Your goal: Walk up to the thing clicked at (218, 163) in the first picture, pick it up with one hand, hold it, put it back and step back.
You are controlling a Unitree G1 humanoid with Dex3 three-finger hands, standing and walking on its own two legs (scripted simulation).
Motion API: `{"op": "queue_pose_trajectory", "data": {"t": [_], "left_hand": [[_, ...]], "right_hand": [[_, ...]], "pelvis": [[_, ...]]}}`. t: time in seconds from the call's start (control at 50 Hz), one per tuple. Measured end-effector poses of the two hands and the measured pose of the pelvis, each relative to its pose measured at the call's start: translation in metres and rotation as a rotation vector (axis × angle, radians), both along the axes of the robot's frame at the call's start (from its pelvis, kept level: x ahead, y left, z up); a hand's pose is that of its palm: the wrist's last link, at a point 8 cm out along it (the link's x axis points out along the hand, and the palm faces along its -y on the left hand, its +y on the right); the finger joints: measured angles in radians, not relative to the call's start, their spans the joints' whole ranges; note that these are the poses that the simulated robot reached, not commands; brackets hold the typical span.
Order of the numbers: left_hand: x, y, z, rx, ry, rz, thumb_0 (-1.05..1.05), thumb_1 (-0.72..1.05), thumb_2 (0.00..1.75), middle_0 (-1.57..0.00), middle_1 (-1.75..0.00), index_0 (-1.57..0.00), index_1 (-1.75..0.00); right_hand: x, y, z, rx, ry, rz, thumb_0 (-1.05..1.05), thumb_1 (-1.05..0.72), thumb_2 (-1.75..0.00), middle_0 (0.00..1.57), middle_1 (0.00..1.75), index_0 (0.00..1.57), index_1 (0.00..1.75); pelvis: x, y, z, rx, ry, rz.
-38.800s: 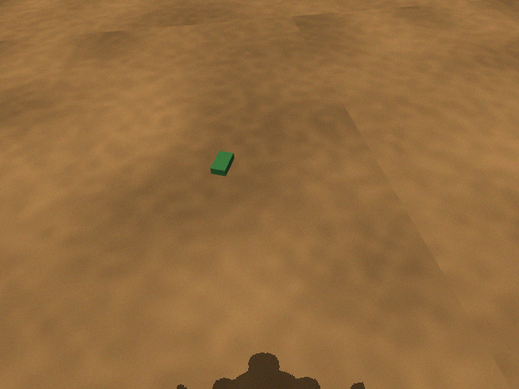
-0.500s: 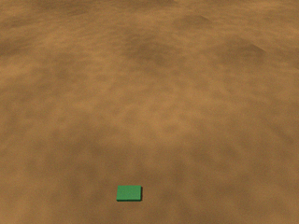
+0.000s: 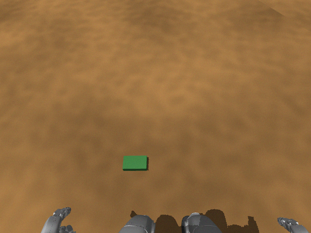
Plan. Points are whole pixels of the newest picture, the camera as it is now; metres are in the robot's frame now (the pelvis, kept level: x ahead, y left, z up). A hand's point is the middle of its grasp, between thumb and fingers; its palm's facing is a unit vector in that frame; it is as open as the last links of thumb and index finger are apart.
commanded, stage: step back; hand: left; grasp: from above
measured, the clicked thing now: (135, 163) +0.53 +0.20 -0.74
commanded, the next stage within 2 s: none
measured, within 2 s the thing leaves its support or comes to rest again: neither
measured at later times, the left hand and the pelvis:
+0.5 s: hand out of the picture -0.01 +0.29 -0.15, palm faces -0.08 -0.92 -0.39, open 7.4 cm; pelvis -0.12 +0.02 +0.00, yaw -4 degrees
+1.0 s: hand out of the picture -0.14 +0.29 -0.15, palm faces -0.05 -0.93 -0.36, open 7.4 cm; pelvis -0.28 +0.03 +0.01, yaw -3 degrees
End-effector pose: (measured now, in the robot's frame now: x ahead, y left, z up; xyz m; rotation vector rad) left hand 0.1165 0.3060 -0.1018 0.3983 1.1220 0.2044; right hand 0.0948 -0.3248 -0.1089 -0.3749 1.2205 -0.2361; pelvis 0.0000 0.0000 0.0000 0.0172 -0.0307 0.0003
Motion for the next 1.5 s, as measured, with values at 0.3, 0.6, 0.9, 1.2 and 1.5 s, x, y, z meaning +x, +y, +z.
{"op": "queue_pose_trajectory", "data": {"t": [0.3, 0.6, 0.9, 1.2, 1.5], "left_hand": [[-0.084, 0.037, -0.012, -0.057, 0.029, 0.039, 0.00, 0.90, 0.90, -0.20, -0.30, -0.20, -0.30], [-0.163, 0.012, -0.003, -0.013, 0.032, -0.043, 0.00, 0.90, 0.90, -0.20, -0.30, -0.20, -0.30], [-0.220, 0.027, -0.007, -0.041, -0.090, -0.049, 0.00, 0.90, 0.90, -0.21, -0.30, -0.20, -0.31], [-0.360, 0.020, -0.014, -0.023, 0.082, -0.050, 0.00, 0.90, 0.90, -0.20, -0.30, -0.20, -0.30], [-0.478, -0.016, 0.015, 0.026, 0.017, -0.013, 0.00, 0.90, 0.90, -0.21, -0.30, -0.21, -0.31]], "right_hand": [[-0.114, 0.048, 0.024, -0.035, 0.061, -0.017, 0.01, -0.90, -0.90, 0.21, 0.30, 0.21, 0.30], [-0.152, 0.024, 0.001, 0.014, -0.120, -0.042, 0.01, -0.90, -0.90, 0.21, 0.30, 0.20, 0.30], [-0.281, 0.043, 0.005, -0.023, -0.007, -0.013, 0.01, -0.90, -0.90, 0.20, 0.30, 0.20, 0.30], [-0.369, 0.016, 0.025, -0.055, -0.123, -0.018, 0.01, -0.90, -0.90, 0.21, 0.30, 0.21, 0.30], [-0.499, -0.013, -0.006, 0.008, -0.014, -0.028, 0.01, -0.90, -0.90, 0.20, 0.30, 0.20, 0.30]], "pelvis": [[-0.069, 0.033, 0.010, -0.047, -0.009, -0.010], [-0.154, 0.015, -0.004, -0.034, -0.019, -0.085], [-0.248, 0.034, -0.007, -0.002, -0.028, -0.043], [-0.354, 0.013, -0.001, -0.035, -0.005, -0.121], [-0.460, -0.016, 0.001, 0.018, -0.001, -0.061]]}}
